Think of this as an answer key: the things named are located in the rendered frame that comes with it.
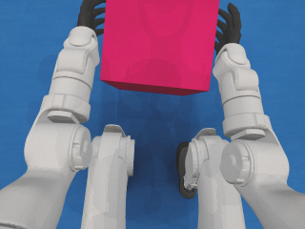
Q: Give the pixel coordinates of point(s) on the left robot forearm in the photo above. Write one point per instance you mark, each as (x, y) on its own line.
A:
(71, 83)

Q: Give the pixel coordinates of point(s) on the right robot hand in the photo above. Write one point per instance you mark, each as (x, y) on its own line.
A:
(231, 30)

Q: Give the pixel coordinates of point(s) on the left robot hand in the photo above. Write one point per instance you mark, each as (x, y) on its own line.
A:
(88, 13)

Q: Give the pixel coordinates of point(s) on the right robot forearm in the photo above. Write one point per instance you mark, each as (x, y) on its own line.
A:
(244, 117)

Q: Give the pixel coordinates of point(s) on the robot right shin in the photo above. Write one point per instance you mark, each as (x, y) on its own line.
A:
(189, 181)

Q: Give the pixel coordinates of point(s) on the right robot upper arm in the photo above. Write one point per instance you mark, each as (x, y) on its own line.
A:
(259, 170)

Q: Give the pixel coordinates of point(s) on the left robot upper arm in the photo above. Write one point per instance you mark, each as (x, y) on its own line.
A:
(55, 152)

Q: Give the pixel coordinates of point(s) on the left robot thigh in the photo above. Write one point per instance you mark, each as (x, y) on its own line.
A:
(106, 189)

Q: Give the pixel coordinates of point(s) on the carton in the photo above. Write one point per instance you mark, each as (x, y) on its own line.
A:
(159, 46)

